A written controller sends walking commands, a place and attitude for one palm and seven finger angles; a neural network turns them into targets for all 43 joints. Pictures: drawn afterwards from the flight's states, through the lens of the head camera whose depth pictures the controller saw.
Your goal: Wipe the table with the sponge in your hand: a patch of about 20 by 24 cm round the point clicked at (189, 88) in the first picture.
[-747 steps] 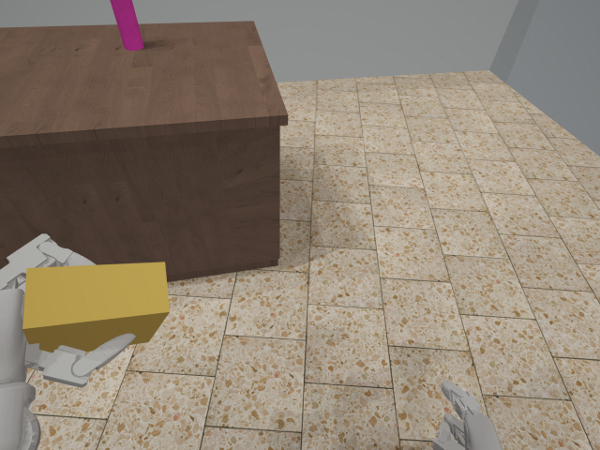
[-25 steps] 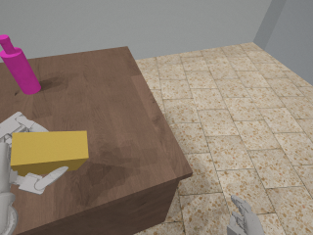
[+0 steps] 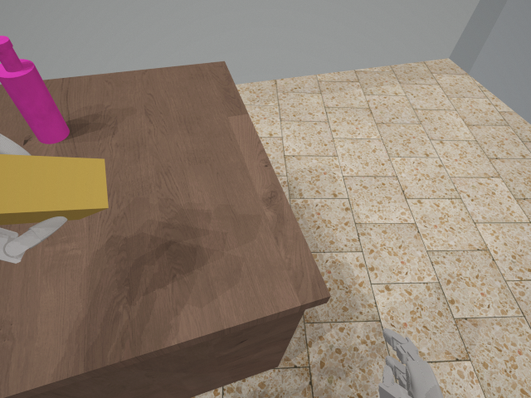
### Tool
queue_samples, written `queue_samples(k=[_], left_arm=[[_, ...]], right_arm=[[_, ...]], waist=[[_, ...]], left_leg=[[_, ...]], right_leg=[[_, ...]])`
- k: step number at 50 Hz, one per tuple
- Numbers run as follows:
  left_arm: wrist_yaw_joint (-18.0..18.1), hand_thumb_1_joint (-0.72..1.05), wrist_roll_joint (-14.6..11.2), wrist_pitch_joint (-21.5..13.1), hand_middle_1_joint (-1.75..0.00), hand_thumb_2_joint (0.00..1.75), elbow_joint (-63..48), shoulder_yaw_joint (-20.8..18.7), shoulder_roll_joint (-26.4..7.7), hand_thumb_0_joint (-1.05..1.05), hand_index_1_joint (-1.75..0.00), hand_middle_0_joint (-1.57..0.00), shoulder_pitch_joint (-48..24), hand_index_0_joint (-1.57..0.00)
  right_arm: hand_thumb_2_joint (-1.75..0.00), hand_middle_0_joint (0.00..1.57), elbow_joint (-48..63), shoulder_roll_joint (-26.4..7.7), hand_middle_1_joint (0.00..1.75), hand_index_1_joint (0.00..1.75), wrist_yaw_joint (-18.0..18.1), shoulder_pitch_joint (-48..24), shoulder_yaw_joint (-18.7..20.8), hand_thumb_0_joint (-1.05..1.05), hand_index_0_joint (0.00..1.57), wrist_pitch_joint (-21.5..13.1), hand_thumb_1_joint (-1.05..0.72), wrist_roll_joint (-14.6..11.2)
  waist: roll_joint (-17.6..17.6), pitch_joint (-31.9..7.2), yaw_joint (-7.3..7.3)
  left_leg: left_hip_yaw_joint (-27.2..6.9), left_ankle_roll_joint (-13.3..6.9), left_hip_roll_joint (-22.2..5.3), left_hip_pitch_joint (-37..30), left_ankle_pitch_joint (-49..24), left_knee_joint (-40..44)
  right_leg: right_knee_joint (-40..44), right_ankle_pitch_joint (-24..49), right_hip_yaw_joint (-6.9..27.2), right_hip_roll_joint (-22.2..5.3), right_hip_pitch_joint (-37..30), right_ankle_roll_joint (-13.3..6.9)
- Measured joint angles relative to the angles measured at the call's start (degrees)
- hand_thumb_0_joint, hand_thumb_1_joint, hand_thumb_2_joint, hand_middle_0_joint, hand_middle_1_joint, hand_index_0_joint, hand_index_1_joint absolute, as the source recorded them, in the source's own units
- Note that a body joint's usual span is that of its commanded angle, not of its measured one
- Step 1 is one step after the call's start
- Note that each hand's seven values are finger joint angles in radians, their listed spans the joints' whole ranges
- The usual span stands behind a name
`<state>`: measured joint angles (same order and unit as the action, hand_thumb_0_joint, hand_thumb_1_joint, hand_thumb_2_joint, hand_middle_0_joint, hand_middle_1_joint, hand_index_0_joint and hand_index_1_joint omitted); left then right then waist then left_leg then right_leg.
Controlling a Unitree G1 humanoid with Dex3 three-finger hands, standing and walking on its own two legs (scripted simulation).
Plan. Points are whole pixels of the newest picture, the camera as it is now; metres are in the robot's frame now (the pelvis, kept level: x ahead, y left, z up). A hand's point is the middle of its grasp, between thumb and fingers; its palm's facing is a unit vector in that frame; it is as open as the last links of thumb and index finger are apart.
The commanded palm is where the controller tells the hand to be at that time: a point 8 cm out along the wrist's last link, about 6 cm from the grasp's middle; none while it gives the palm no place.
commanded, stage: come to a stop and stand still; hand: left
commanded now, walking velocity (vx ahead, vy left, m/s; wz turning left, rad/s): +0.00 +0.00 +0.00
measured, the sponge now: (51, 193) +0.27 +0.27 +0.19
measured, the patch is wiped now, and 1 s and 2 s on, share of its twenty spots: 0.00 0.00 0.00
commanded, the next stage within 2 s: look again from close up in 1.10 s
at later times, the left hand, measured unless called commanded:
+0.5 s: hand (30, 247) +0.22 +0.28 +0.17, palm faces +0.39 -0.80 -0.45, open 9.6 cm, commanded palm +0.16 +0.30 +0.18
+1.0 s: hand (9, 299) +0.17 +0.28 +0.16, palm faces +0.40 -0.83 -0.39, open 9.6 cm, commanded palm +0.11 +0.30 +0.18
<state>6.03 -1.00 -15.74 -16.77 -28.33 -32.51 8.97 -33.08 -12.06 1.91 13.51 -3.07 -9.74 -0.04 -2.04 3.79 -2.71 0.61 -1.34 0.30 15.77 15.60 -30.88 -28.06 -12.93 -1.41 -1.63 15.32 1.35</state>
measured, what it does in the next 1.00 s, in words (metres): stands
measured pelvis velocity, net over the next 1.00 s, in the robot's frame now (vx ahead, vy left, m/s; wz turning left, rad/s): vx -0.03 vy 0.01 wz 0.07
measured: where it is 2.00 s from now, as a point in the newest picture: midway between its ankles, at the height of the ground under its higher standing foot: outside the picture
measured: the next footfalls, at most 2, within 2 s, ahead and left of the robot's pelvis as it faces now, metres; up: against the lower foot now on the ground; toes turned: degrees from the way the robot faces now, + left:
none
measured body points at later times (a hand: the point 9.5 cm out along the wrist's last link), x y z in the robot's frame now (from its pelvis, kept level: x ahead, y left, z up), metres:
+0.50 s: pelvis +0.01 +0.01 +0.00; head +0.08 +0.04 +0.44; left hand +0.19 +0.32 +0.20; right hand +0.22 -0.20 -0.07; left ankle +0.01 +0.10 -0.74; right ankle +0.02 -0.14 -0.74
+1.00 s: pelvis -0.03 +0.01 +0.00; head +0.01 +0.03 +0.45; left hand +0.14 +0.32 +0.18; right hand +0.16 -0.21 -0.07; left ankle +0.01 +0.10 -0.74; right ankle +0.02 -0.14 -0.74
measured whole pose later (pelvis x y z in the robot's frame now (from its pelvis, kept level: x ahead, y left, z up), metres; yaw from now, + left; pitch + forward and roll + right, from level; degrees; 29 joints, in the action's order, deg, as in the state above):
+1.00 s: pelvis -0.03 +0.01 +0.00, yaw +4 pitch -1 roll -1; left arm 6.1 -5.6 -14.6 -26.5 -21.3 -25.3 25.2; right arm -36.1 -11.7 0.5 10.2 0.2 -11.1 -1.8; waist -1.7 6.2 -1.8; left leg -2.6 -1.9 2.3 17.6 10.9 -29.1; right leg -25.2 -9.3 -4.6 -3.5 15.1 2.2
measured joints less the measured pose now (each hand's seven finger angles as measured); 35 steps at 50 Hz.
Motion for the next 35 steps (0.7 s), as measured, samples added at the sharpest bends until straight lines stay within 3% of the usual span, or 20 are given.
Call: queue_samples(k=[2,5,8,10,13,18,27,35], left_arm=[[0.7,-0.45,-1.9,-0.6,-1.37,1.02,-1.0,-0.8,1.4,0.0,-1.37,-0.79,2.5,-0.78],[0.6,-0.44,-3.4,-1.7,-1.37,1.02,-5.2,3.0,5.5,0.0,-1.37,-0.78,10.0,-0.77],[-0.6,-0.44,-2.7,-2.0,-1.37,1.02,-8.1,8.5,8.4,0.0,-1.37,-0.78,16.3,-0.78],[-1.2,-0.44,-1.9,-1.7,-1.37,1.02,-8.3,10.1,8.0,0.0,-1.37,-0.79,18.1,-0.78],[-1.2,-0.45,-1.6,-0.6,-1.37,1.02,-7.2,9.4,5.8,0.0,-1.37,-0.79,17.3,-0.78],[0.3,-0.45,-2.7,1.3,-1.36,1.02,-9.3,5.1,3.1,0.0,-1.37,-0.79,15.2,-0.78],[0.1,-0.45,-3.7,-0.8,-1.37,1.02,-13.3,5.8,6.2,0.0,-1.37,-0.79,16.9,-0.78],[-0.2,-0.45,-4.2,2.0,-1.37,1.02,-7.7,6.9,8.1,0.0,-1.37,-0.79,15.2,-0.78]], right_arm=[[-0.89,0.2,0.4,-0.3,0.3,0.3,-1.7,0.3,0.4,0.01,0.2,-1.1,-0.9,-0.1],[-0.89,0.2,0.6,-1.2,0.3,0.3,-3.5,1.0,1.4,0.01,0.2,-2.6,-0.9,-0.4],[-0.89,0.2,-0.4,-1.6,0.3,0.3,-3.7,1.1,2.2,0.01,0.2,-3.0,-0.9,-0.4],[-0.89,0.2,-1.3,-1.6,0.3,0.3,-3.2,0.7,2.3,0.01,0.2,-2.5,-0.9,-0.2],[-0.89,0.2,-2.2,-1.3,0.3,0.3,-2.3,-0.2,2.6,0.01,0.2,-1.7,-0.9,-0.1],[-0.89,0.2,-1.6,-1.5,0.3,0.3,-2.2,-2.1,2.9,0.01,0.2,-1.7,-0.9,-0.4],[-0.89,0.2,-0.9,-0.5,0.3,0.3,-2.3,-5.1,3.9,0.01,0.2,-1.0,-0.9,-1.0],[-0.89,0.2,-0.9,0.6,0.3,0.3,-1.6,-5.3,3.2,0.01,0.2,0.0,-0.9,-1.5]], waist=[[0.6,-0.9,0.51],[1.2,-1.5,0.67],[1.0,-1.1,0.73],[0.2,-0.6,0.62],[-0.7,0.9,0.54],[-1.0,3.0,0.27],[-0.1,2.2,-0.19],[0.1,2.3,0.12]], left_leg=[[0.3,-0.1,0.0,0.7,0.2,0.2],[0.8,-0.5,0.5,1.0,0.6,0.7],[0.5,-0.8,1.2,0.8,0.9,1.0],[0.0,-0.8,1.5,0.8,0.9,1.0],[-1.4,-0.7,1.9,1.1,0.8,0.7],[-2.9,-0.6,2.2,1.7,0.5,0.0],[-2.1,-1.0,3.0,0.8,-1.2,1.7],[-2.4,-0.9,2.7,0.5,-3.1,2.7]], right_leg=[[0.3,-0.3,0.3,0.0,0.7,0.2],[0.3,-0.8,0.8,-0.5,1.3,0.7],[0.0,-1.6,0.5,-1.2,1.2,1.2],[-0.3,-2.1,0.0,-1.6,1.1,1.2],[-0.1,-2.3,-1.5,-1.9,0.5,1.1],[0.2,-2.0,-2.9,-2.1,0.1,1.1],[0.7,-0.8,-2.2,-3.0,-0.1,1.7],[1.9,1.2,-2.4,-2.7,-0.5,1.4]])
